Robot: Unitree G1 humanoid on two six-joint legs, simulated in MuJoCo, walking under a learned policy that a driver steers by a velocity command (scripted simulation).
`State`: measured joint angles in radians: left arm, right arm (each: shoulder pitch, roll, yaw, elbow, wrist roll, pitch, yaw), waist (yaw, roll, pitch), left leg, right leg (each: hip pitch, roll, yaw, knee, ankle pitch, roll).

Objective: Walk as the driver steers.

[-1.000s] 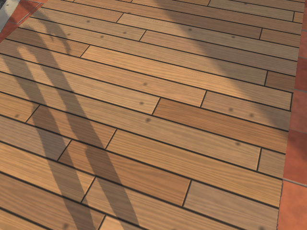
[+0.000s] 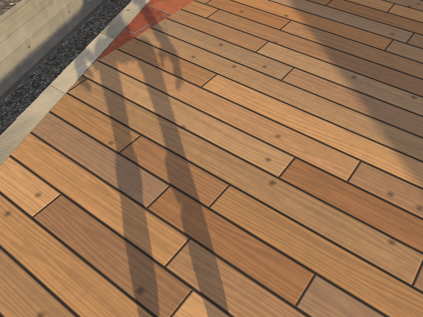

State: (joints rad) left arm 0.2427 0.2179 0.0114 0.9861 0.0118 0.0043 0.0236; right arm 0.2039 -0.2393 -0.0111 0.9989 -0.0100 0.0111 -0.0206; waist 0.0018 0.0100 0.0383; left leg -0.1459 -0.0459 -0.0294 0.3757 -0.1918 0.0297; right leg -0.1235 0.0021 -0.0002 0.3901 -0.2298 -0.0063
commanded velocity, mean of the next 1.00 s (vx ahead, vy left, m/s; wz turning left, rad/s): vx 0.05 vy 0.00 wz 0.01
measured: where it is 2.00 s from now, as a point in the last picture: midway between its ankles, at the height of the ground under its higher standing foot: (220, 307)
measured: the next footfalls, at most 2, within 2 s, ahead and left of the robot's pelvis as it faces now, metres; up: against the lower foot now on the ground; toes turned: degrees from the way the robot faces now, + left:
right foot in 1.50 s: +0.43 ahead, -0.06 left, +0.00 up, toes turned -5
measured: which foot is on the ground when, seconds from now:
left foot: down 0.00-1.00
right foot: down 0.00-1.00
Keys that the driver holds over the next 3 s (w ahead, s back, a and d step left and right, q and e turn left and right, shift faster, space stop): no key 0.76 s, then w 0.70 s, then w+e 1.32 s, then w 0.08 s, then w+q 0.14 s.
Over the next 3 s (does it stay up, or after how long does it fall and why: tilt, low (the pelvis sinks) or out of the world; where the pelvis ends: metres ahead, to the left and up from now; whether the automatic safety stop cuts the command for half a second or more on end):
stays up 0.99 -0.25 0.00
